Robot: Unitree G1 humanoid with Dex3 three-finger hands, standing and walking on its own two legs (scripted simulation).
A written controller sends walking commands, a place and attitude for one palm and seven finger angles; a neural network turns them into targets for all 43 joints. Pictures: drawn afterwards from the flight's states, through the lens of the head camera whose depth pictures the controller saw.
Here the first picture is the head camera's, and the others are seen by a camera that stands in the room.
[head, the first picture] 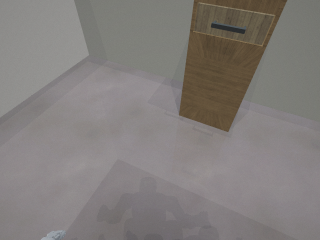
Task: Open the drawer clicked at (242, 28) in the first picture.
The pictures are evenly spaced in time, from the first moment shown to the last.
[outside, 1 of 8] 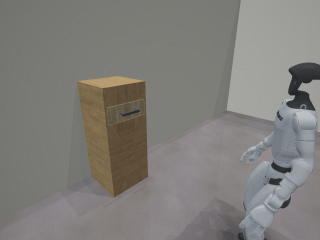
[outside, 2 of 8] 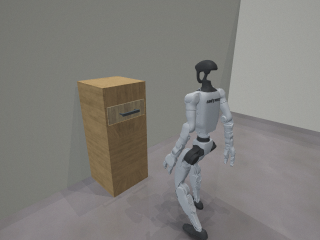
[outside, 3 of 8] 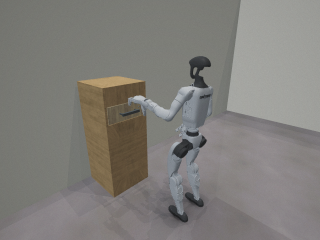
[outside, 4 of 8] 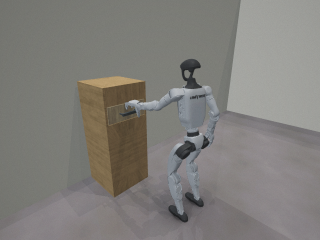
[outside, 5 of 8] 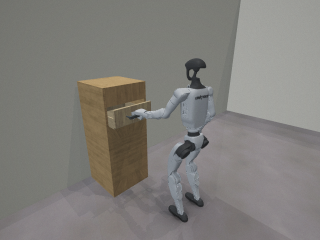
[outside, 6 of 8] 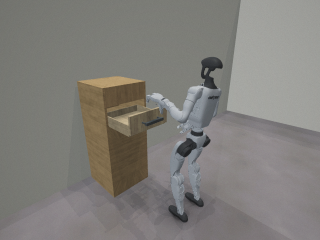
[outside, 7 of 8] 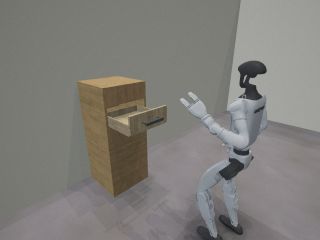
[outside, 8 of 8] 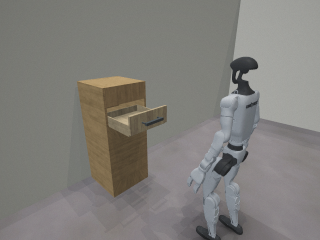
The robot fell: no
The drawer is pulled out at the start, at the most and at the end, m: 0.00 0.30 0.29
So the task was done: yes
